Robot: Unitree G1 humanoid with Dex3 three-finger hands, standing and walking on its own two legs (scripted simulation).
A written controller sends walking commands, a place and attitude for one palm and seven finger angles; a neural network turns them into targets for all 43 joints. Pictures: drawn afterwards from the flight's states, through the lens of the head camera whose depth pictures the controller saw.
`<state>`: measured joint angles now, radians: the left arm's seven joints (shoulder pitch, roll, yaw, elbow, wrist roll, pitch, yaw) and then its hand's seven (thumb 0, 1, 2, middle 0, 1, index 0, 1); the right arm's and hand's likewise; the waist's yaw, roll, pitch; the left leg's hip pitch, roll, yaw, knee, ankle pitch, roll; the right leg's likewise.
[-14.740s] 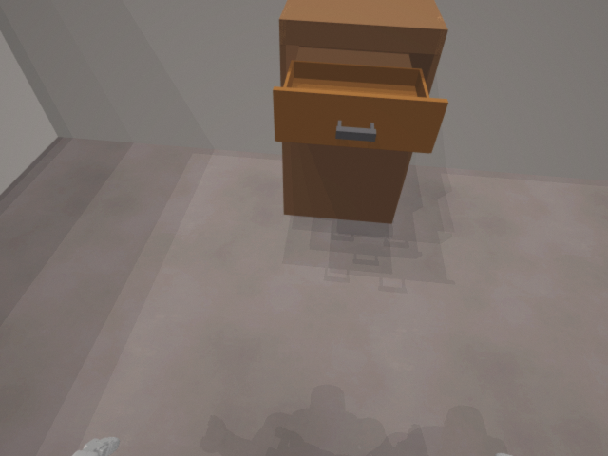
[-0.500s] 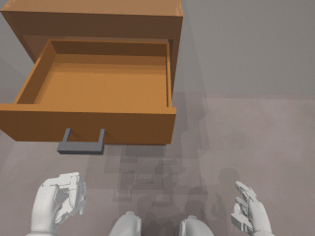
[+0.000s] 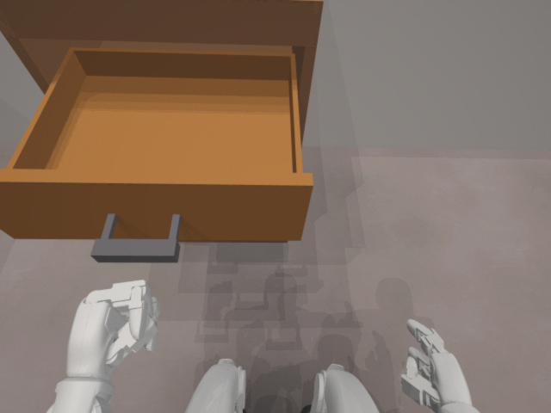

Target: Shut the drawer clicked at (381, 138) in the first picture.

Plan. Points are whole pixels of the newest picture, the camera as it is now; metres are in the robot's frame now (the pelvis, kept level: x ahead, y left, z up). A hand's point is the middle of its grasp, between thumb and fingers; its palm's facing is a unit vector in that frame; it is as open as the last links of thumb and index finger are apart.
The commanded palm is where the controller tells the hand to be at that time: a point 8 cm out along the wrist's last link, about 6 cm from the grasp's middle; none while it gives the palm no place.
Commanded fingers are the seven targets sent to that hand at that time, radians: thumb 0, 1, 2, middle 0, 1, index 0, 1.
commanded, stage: bring the fist close to the handle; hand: left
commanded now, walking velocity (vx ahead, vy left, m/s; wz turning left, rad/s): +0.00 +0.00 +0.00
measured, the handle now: (140, 236) +0.34 +0.21 +0.04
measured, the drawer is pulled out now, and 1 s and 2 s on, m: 0.29 0.27 0.13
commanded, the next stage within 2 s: push the drawer shut in 0.20 s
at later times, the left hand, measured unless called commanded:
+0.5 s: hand (153, 317) +0.24 +0.17 +0.03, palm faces +0.06 -1.00 -0.04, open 3.3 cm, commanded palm +0.22 +0.22 +0.04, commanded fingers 0.00 0.90 0.90 -1.40 -1.60 -1.40 -1.60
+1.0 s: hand (160, 284) +0.28 +0.17 +0.03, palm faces +0.05 -1.00 -0.05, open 2.7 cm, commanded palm +0.28 +0.22 +0.04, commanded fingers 0.00 0.90 0.90 -1.40 -1.60 -1.40 -1.60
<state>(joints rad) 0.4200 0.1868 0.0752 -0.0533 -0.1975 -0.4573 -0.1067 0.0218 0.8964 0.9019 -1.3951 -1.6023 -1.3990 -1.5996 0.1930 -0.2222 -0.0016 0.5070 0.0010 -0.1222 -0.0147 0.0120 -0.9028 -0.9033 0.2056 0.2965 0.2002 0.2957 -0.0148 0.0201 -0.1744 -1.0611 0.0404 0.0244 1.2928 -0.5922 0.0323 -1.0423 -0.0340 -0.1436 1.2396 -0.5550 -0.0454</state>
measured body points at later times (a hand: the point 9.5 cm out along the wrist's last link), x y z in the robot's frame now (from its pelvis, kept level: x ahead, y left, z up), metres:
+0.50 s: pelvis +0.00 +0.01 +0.00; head +0.09 +0.02 +0.44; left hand +0.23 +0.22 +0.04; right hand +0.19 -0.22 -0.08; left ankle +0.01 +0.10 -0.62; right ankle +0.02 -0.10 -0.62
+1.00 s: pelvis -0.01 +0.01 +0.00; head +0.09 +0.02 +0.44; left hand +0.27 +0.23 +0.03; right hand +0.17 -0.23 -0.09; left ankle +0.01 +0.10 -0.62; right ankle +0.02 -0.10 -0.62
